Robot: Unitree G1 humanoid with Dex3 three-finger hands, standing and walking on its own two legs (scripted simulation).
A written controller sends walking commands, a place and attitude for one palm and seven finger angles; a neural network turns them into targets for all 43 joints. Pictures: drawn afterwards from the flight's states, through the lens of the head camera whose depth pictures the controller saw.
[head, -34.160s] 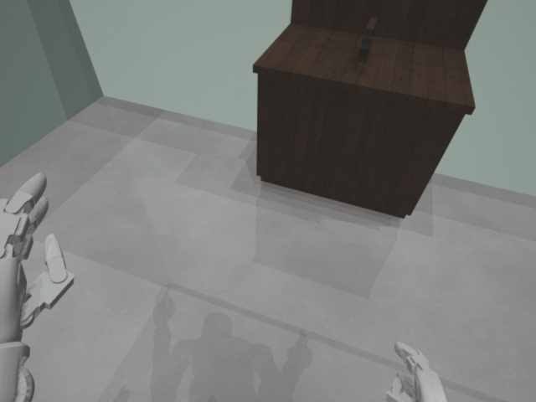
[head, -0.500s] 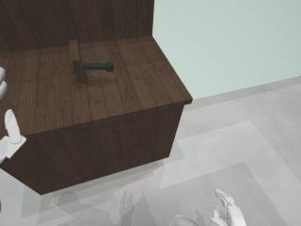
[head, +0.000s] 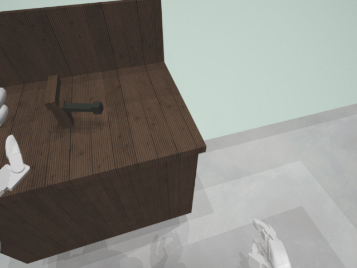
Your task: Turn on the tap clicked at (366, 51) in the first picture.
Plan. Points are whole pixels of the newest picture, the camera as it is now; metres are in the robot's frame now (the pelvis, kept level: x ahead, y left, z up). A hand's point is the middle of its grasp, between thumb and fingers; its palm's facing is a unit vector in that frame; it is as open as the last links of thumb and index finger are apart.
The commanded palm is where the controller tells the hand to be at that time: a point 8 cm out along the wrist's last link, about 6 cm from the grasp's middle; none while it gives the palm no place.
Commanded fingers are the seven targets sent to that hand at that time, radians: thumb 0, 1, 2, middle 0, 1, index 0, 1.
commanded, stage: shuffle to correct the standing spot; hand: left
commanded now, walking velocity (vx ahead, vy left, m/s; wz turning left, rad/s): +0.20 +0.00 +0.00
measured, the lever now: (97, 107) +0.55 +0.29 +0.03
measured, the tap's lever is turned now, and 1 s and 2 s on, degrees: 71 71 71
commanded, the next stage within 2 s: come to a stop and stand still in 0.56 s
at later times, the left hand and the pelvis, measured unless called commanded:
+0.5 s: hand (81, 128) +0.31 +0.20 +0.19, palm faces +0.43 -0.81 -0.40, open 7.4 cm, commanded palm +0.25 +0.24 +0.20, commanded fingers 0.00 0.90 0.90 -0.20 -0.30 -0.20 -0.30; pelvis +0.09 -0.04 +0.01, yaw +0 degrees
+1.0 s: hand (92, 106) +0.36 +0.19 +0.20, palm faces +0.34 -0.85 -0.40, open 7.4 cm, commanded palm +0.32 +0.24 +0.20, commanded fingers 0.00 0.90 0.90 -0.20 -0.30 -0.20 -0.30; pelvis +0.15 -0.03 +0.01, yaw -2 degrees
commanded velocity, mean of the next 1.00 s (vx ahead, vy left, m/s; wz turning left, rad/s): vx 0.07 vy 0.04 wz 0.00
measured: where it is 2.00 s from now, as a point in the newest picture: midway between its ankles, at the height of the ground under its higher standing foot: outside the picture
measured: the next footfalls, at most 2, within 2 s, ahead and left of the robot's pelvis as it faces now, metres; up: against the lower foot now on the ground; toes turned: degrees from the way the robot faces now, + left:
left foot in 0.32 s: +0.16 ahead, +0.09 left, +0.00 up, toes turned +7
left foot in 0.76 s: +0.23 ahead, +0.10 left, +0.00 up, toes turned -1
